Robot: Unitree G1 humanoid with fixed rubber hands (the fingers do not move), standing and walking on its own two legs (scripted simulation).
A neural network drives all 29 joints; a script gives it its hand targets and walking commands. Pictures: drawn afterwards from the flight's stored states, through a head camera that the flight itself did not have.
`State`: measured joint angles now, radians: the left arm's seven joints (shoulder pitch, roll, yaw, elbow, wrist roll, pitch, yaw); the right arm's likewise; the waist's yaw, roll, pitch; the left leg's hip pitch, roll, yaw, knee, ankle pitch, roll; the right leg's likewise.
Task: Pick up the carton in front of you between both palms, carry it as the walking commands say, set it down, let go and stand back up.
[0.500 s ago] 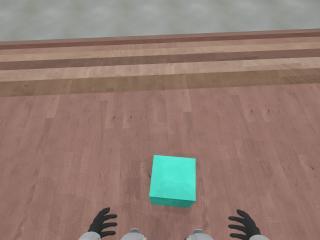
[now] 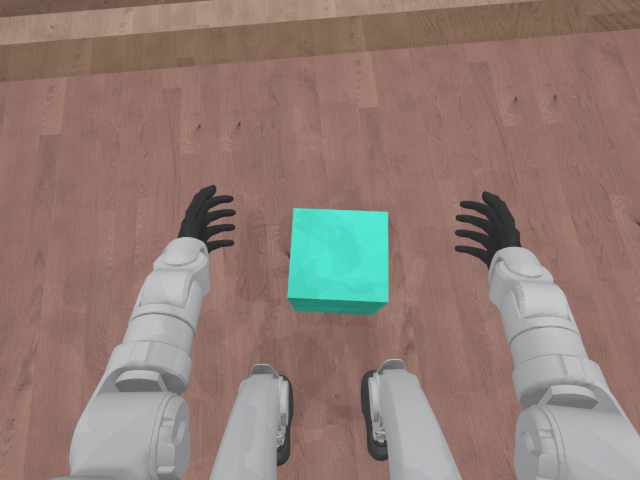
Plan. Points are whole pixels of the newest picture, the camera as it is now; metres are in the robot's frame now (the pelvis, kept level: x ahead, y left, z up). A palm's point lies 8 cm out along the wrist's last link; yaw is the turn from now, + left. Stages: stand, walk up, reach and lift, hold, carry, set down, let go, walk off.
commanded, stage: reach and lift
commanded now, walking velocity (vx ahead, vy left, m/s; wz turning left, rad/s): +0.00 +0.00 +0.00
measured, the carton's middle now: (337, 266) +0.48 -0.03 -0.54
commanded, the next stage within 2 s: none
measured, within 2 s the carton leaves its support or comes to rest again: leaves its support in 1.94 s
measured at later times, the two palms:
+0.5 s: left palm (222, 200) +0.51 +0.16 -0.18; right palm (467, 209) +0.48 -0.22 -0.18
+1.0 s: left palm (251, 249) +0.49 +0.16 -0.42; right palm (425, 256) +0.46 -0.22 -0.42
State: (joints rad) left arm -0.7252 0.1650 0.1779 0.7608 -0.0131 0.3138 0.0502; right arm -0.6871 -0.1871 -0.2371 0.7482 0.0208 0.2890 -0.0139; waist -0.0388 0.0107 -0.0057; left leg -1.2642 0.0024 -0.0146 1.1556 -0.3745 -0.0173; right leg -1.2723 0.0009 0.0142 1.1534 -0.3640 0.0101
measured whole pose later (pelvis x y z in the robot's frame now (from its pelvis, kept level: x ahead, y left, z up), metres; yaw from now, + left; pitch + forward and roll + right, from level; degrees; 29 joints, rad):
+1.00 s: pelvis -0.04 +0.00 -0.25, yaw +0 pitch +43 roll +0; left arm -1.29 0.32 0.09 1.02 -0.18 0.08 0.13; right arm -1.25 -0.34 -0.17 1.04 0.21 0.04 -0.09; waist -0.05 0.01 0.18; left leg -2.26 -0.05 -0.04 2.03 -0.52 -0.04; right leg -2.27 0.04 0.04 2.02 -0.50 0.05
